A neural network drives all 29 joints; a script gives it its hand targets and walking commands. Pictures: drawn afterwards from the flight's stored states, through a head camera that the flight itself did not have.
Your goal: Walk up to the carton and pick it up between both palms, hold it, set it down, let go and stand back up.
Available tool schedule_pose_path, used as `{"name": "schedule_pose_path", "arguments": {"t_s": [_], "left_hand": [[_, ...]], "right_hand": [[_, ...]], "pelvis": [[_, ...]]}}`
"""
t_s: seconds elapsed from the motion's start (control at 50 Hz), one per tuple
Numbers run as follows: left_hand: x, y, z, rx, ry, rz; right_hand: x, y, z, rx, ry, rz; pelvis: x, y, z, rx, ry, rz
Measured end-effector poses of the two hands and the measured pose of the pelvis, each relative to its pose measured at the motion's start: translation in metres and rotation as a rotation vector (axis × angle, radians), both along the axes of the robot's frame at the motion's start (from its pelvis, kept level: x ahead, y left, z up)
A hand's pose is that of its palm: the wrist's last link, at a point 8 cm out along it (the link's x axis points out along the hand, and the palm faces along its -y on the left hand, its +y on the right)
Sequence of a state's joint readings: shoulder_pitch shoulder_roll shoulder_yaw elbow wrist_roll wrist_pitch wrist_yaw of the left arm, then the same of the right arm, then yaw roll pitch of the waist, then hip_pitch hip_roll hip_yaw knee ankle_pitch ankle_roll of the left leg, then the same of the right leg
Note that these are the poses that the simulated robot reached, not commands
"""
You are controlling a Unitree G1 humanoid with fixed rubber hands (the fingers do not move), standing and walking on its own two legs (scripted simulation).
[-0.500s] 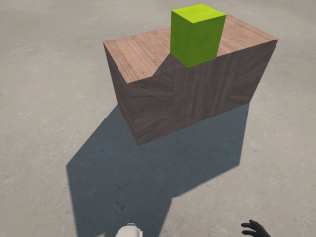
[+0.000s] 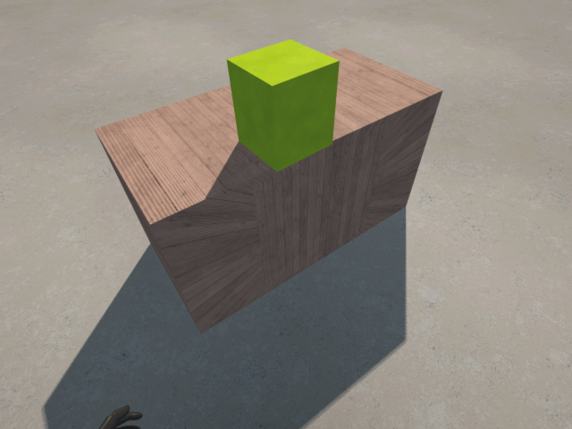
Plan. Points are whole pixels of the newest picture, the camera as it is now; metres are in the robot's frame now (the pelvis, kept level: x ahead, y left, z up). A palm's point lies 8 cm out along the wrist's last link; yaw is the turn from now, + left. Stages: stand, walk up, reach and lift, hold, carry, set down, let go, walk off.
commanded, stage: walk up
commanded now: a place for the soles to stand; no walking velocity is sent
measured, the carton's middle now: (283, 105) +0.94 +0.00 -0.01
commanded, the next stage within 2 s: none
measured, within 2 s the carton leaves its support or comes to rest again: neither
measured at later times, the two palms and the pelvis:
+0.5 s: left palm (111, 367) +0.26 +0.30 -0.10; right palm (443, 351) +0.27 -0.24 -0.07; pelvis +0.19 +0.03 +0.01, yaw +2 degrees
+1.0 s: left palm (124, 304) +0.37 +0.31 -0.09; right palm (386, 225) +0.53 -0.21 -0.07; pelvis +0.37 +0.03 +0.01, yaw +3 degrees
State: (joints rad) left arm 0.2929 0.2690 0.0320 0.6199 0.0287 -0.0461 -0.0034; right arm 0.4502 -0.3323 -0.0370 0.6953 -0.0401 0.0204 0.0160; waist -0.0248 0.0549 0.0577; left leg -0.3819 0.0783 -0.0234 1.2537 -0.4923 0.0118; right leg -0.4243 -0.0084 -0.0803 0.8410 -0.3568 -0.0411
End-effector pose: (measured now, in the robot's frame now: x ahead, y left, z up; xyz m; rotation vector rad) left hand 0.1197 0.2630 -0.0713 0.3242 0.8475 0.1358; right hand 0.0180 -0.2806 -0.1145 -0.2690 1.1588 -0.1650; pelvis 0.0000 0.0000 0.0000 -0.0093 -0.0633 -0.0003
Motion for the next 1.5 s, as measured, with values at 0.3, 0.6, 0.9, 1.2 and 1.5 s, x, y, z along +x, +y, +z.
{"name": "schedule_pose_path", "arguments": {"t_s": [0.3, 0.6, 0.9, 1.2, 1.5], "left_hand": [[-0.011, 0.050, -0.020, -0.018, 0.273, 0.205], [0.225, 0.008, -0.010, -0.080, 0.070, -0.025], [0.238, 0.029, 0.004, 0.025, 0.203, 0.178], [0.356, 0.019, -0.034, -0.079, 0.189, 0.086], [0.459, 0.017, 0.029, -0.019, -0.007, -0.016]], "right_hand": [[0.267, 0.076, 0.048, 0.050, -0.346, 0.234], [0.246, 0.008, 0.031, -0.065, -0.074, -0.003], [0.455, 0.045, 0.036, 0.066, -0.229, 0.180], [0.518, 0.051, 0.040, -0.015, -0.242, 0.101], [0.538, 0.044, 0.042, 0.055, -0.236, 0.047]], "pelvis": [[0.120, 0.030, 0.010, -0.001, 0.012, 0.059], [0.232, 0.013, 0.010, 0.041, -0.003, 0.018], [0.339, 0.011, 0.021, -0.015, 0.008, 0.051], [0.405, 0.021, 0.005, 0.024, 0.014, 0.030], [0.437, 0.020, 0.027, 0.017, 0.034, -0.009]]}}
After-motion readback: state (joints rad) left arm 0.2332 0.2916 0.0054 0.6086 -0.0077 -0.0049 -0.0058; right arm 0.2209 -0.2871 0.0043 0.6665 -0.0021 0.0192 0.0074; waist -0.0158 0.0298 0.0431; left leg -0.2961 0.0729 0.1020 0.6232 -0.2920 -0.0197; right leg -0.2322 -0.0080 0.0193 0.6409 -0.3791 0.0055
